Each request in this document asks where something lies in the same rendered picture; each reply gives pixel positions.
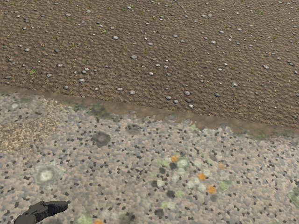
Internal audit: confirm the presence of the robot left hand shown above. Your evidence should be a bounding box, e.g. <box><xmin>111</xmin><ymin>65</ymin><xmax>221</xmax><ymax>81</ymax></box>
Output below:
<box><xmin>14</xmin><ymin>201</ymin><xmax>68</xmax><ymax>224</ymax></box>

